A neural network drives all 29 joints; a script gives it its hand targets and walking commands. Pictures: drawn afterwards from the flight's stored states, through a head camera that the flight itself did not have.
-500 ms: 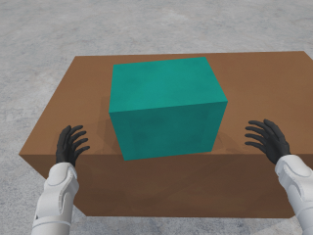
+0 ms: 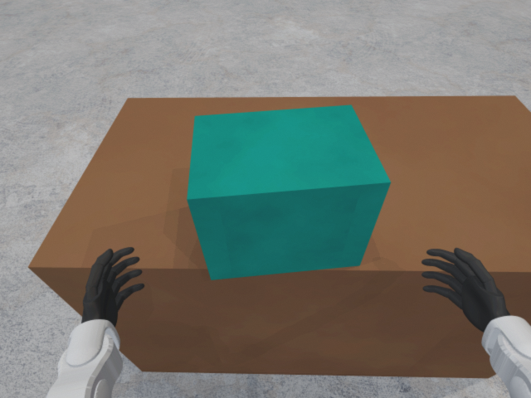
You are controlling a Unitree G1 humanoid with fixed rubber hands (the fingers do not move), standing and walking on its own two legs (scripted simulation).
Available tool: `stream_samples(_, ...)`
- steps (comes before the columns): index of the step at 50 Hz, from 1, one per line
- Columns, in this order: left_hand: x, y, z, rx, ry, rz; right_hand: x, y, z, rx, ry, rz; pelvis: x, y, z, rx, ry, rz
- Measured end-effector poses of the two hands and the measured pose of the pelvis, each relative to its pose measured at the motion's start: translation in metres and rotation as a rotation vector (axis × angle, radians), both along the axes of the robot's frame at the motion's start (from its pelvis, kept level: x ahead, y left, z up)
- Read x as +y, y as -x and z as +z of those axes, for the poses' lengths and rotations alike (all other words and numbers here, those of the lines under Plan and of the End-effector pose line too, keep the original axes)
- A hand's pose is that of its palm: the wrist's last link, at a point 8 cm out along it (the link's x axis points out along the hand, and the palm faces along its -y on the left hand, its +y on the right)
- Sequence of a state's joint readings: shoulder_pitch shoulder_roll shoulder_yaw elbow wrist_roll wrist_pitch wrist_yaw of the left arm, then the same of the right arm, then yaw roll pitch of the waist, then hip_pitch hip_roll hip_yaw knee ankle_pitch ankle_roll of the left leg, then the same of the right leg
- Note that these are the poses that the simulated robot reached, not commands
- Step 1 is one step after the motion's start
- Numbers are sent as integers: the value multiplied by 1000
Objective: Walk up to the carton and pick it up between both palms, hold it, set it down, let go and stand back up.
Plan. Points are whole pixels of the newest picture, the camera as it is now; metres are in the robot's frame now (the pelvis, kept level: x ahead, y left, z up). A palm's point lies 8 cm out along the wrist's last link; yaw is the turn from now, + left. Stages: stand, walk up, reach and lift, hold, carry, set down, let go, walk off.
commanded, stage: set down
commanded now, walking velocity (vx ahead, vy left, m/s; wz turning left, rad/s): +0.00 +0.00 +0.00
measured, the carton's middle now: (280, 193) +0.45 +0.00 +0.05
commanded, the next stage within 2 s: none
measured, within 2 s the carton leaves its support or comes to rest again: neither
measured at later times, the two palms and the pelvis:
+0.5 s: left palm (96, 338) +0.19 +0.25 +0.04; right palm (476, 338) +0.20 -0.25 +0.02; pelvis +0.00 +0.00 +0.00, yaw +0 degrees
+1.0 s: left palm (100, 340) +0.20 +0.26 +0.01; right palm (452, 337) +0.21 -0.23 +0.00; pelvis +0.03 +0.01 +0.00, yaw +0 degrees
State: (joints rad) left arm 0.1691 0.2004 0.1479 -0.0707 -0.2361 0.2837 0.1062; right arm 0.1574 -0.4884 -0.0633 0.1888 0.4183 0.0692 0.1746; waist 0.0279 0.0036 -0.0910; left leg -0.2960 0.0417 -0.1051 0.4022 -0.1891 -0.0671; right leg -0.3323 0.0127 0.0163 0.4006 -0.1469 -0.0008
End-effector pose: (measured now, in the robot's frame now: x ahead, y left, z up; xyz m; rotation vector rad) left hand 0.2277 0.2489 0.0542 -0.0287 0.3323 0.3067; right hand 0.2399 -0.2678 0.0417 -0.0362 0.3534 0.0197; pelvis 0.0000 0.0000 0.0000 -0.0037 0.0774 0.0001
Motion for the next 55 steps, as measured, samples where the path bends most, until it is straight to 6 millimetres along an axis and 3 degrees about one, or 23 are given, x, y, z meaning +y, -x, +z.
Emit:
stream_samples(9, 2, 21, 2, -6, -15, 10, 3, 23, 0, 13, 7, 10, 1, -4, 2, -32, 1, 1)
stream_samples(19, 1, 34, -5, 33, -10, 9, 7, 36, -8, 47, -13, -26, 1, -2, 2, -61, 1, 1)
stream_samples(41, 5, 18, -22, 106, -15, -14, 26, 29, -30, 130, 23, -32, 5, -21, 4, -33, 7, 1)
stream_samples(55, 13, 30, -50, 200, -41, -25, 39, 33, -48, 152, 39, -32, 9, -32, 5, -25, 12, 2)
